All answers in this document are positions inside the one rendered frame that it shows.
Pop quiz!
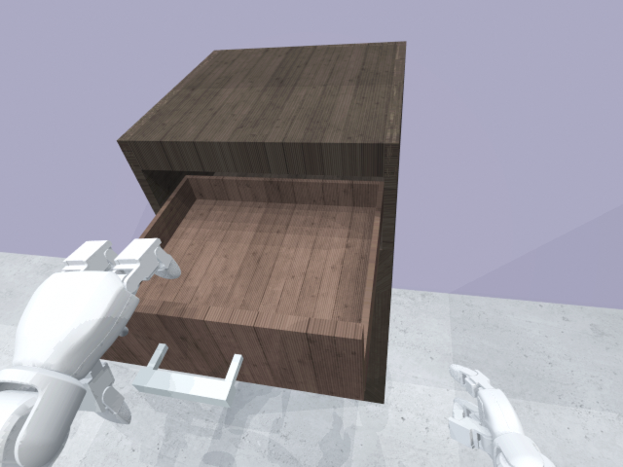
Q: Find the cabinet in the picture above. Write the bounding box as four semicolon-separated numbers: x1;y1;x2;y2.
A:
117;41;407;404

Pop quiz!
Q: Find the right robot hand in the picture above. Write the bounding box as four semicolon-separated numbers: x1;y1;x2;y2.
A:
448;364;526;459

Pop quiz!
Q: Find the handle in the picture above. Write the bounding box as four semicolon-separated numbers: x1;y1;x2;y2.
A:
132;343;243;408

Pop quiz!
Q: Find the robot left forearm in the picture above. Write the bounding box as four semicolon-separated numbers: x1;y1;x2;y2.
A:
0;366;87;467

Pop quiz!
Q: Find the robot right forearm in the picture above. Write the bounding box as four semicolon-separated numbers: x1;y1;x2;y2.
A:
492;433;555;467

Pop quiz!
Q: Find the left robot hand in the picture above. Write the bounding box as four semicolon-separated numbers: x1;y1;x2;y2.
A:
12;238;181;424

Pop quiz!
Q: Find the drawer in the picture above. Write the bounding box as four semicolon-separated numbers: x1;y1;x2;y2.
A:
100;175;385;401

